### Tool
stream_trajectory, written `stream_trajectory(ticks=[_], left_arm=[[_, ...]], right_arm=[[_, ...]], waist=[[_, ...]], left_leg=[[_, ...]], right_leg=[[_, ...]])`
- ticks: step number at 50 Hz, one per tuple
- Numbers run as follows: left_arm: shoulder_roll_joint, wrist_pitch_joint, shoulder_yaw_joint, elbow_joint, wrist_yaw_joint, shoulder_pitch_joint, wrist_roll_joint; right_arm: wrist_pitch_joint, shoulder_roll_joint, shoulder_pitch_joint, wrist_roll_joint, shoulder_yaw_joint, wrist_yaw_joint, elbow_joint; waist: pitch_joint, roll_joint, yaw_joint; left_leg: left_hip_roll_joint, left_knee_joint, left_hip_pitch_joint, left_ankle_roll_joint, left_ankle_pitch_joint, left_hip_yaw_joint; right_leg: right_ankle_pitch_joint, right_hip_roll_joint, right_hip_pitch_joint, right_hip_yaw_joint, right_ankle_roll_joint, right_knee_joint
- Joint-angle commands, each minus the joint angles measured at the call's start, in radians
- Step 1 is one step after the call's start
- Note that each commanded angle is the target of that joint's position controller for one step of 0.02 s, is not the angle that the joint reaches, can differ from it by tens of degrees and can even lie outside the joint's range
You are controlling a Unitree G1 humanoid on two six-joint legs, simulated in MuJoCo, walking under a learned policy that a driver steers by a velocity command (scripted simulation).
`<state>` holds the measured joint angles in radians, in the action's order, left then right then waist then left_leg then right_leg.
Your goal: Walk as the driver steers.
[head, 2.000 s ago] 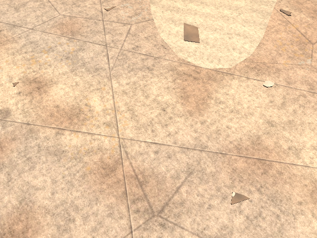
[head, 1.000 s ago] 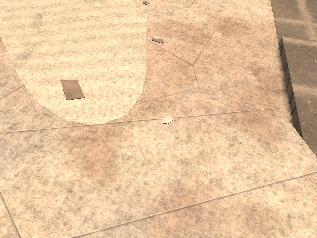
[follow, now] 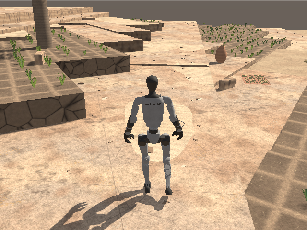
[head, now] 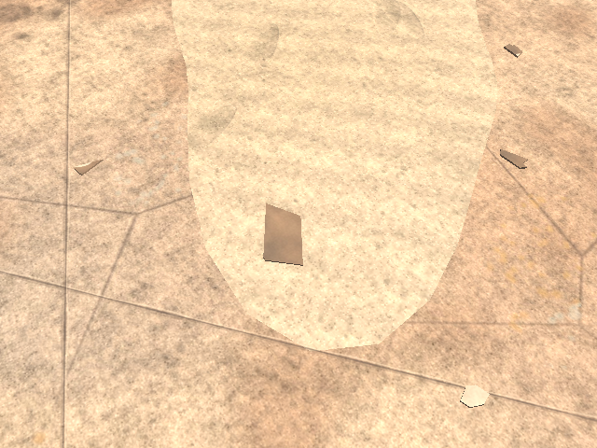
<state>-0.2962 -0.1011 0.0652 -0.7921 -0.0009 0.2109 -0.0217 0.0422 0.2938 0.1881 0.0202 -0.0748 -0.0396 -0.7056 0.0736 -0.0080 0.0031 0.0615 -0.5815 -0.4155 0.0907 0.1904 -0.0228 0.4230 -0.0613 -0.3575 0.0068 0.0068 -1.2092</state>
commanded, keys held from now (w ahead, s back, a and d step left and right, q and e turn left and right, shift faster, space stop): w+q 0.02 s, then w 0.22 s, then w+e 0.62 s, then w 0.14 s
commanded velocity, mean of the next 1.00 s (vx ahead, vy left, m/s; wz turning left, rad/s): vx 0.50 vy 0.00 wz -0.15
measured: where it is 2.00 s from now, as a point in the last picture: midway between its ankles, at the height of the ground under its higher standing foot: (371, 219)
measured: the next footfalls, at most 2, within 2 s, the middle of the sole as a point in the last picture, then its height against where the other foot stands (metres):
right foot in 0.42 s outside the picture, level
left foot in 0.90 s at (284, 323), level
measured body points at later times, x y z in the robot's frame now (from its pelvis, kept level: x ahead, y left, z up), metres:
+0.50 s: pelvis +0.30 -0.05 +0.00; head +0.33 -0.05 +0.45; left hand +0.46 +0.22 -0.10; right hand +0.37 -0.33 -0.12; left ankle +0.13 +0.07 -0.64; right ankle +0.39 -0.13 -0.73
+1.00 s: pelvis +0.59 -0.03 +0.00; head +0.61 -0.03 +0.45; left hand +0.70 +0.24 -0.12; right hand +0.73 -0.32 -0.07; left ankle +0.68 +0.06 -0.73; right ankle +0.43 -0.12 -0.65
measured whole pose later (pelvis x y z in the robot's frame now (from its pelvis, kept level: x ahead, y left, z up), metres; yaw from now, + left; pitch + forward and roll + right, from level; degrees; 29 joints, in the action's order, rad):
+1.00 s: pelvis +0.59 -0.03 +0.00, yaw -14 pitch +2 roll +1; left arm -0.30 -0.04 0.05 -0.78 -0.01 0.36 -0.03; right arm 0.12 0.27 0.12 0.00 -0.05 -0.02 -0.67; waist 0.00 -0.03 0.04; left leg 0.05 -0.50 -0.38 0.03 0.16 0.02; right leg 0.47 0.08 -0.29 0.15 -0.04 -1.06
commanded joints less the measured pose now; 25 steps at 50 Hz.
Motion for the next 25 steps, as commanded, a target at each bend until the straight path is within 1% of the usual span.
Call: stream_trajectory(ticks=[1,2,4,6,9,10,12,15,17,18,19,20,21,22,23,24,25], left_arm=[[-0.126,-0.029,0.029,0.096,-0.004,-0.028,0.024],[-0.118,-0.017,0.030,0.091,-0.002,-0.010,0.027],[-0.090,0.001,0.022,0.086,-0.001,-0.011,0.032],[-0.066,0.007,0.011,0.103,-0.001,-0.074,0.034],[-0.046,0.002,-0.001,0.120,0.010,-0.168,0.026],[-0.042,-0.001,-0.004,0.126,0.015,-0.199,0.022],[-0.047,-0.007,-0.006,0.139,0.025,-0.250,0.014],[-0.064,-0.014,-0.005,0.152,0.042,-0.277,0.008],[-0.071,-0.016,-0.004,0.158,0.054,-0.267,0.006],[-0.080,-0.015,-0.001,0.152,0.058,-0.235,0.005],[-0.098,-0.014,0.008,0.138,0.057,-0.176,0.006],[-0.127,-0.012,0.026,0.104,0.053,-0.057,0.009],[-0.171,-0.008,0.043,0.072,0.048,0.092,0.014],[-0.268,-0.005,0.066,0.069,0.045,0.187,0.023],[-0.211,-0.001,0.053,0.050,0.052,0.214,-0.002],[-0.160,0.003,0.036,0.063,0.046,0.165,-0.007],[-0.141,0.010,0.031,0.081,0.041,0.111,0.003]], right_arm=[[0.021,0.111,0.041,-0.015,-0.027,0.014,0.072],[0.023,0.108,0.030,-0.018,-0.026,0.019,0.078],[0.030,0.120,0.050,-0.016,-0.027,0.029,0.067],[0.033,0.128,0.083,-0.014,-0.028,0.040,0.046],[0.031,0.131,0.117,-0.010,-0.025,0.047,0.023],[0.031,0.135,0.132,-0.009,-0.025,0.047,0.014],[0.031,0.143,0.166,-0.007,-0.026,0.046,-0.007],[0.025,0.148,0.193,-0.009,-0.028,0.047,-0.033],[0.018,0.155,0.197,-0.010,-0.032,0.051,-0.048],[0.015,0.160,0.185,-0.011,-0.034,0.053,-0.050],[0.012,0.169,0.168,-0.013,-0.036,0.056,-0.047],[0.005,0.167,0.146,-0.016,-0.033,0.059,-0.042],[0.003,0.147,0.143,-0.026,-0.021,0.065,-0.026],[0.020,0.074,0.251,-0.036,0.002,0.060,0.007],[0.043,0.068,0.243,-0.032,0.013,0.051,0.002],[0.064,0.130,0.155,-0.002,0.001,0.036,0.026],[0.078,0.134,0.071,0.007,0.004,0.031,0.046]], waist=[[-0.143,0.047,-0.002],[-0.142,0.051,0.010],[-0.127,0.041,0.013],[-0.098,0.045,-0.008],[-0.074,0.072,-0.051],[-0.062,0.077,-0.066],[-0.035,0.081,-0.090],[-0.012,0.087,-0.099],[-0.011,0.093,-0.086],[-0.028,0.099,-0.066],[-0.071,0.110,-0.032],[-0.149,0.095,0.034],[-0.262,0.048,0.098],[-0.396,-0.173,0.062],[-0.436,-0.263,0.074],[-0.305,-0.170,0.091],[-0.205,-0.072,0.085]], left_leg=[[-0.258,0.326,0.335,0.201,-0.125,0.422],[-0.250,0.343,0.301,0.205,-0.183,0.394],[-0.235,0.364,0.250,0.206,-0.302,0.315],[-0.214,0.379,0.239,0.187,-0.344,0.255],[-0.175,0.382,0.234,0.139,-0.270,0.188],[-0.177,0.386,0.233,0.131,-0.223,0.187],[-0.204,0.385,0.260,0.131,-0.163,0.210],[-0.268,0.346,0.404,0.124,-0.209,0.220],[-0.299,0.309,0.478,0.105,-0.303,0.211],[-0.298,0.274,0.499,0.090,-0.416,0.191],[-0.285,0.205,0.508,0.075,-0.599,0.164],[-0.244,0.057,0.490,0.053,-0.767,0.114],[-0.203,-0.168,0.363,0.019,-0.693,0.069],[-0.054,-0.558,-0.021,-0.066,-0.257,0.017],[0.029,-0.720,-0.246,-0.088,0.345,0.113],[-0.038,-0.779,-0.354,-0.074,0.305,0.167],[-0.080,-0.737,-0.358,-0.063,0.227,0.146]], right_leg=[[-0.106,-0.071,-0.303,0.080,-0.010,0.045],[-0.127,-0.073,-0.276,0.071,0.003,0.079],[-0.188,-0.068,-0.266,0.046,0.030,0.157],[-0.303,-0.063,-0.288,0.035,0.050,0.286],[-0.503,-0.032,-0.246,0.021,0.050,0.504],[-0.548,-0.020,-0.229,0.014,0.046,0.558],[-0.578,-0.008,-0.225,0.014,0.034,0.620],[-0.514,-0.005,-0.304,0.014,-0.010,0.675],[-0.426,0.001,-0.312,0.007,-0.048,0.691],[-0.381,0.018,-0.270,-0.006,-0.067,0.695],[-0.345,0.051,-0.180,-0.034,-0.090,0.694],[-0.365,0.094,-0.012,-0.066,-0.120,0.715],[-0.419,0.033,0.244,0.027,-0.164,0.688],[-0.318,-0.195,0.616,0.478,-0.328,0.720],[-0.141,-0.272,0.738,0.800,-0.391,0.890],[-0.031,-0.256,0.663,0.713,-0.341,0.914],[-0.070,-0.217,0.524,0.592,-0.307,0.927]])
Over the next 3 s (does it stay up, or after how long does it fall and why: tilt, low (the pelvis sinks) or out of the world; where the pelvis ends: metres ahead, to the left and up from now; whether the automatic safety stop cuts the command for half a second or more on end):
stays up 1.67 -0.17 0.00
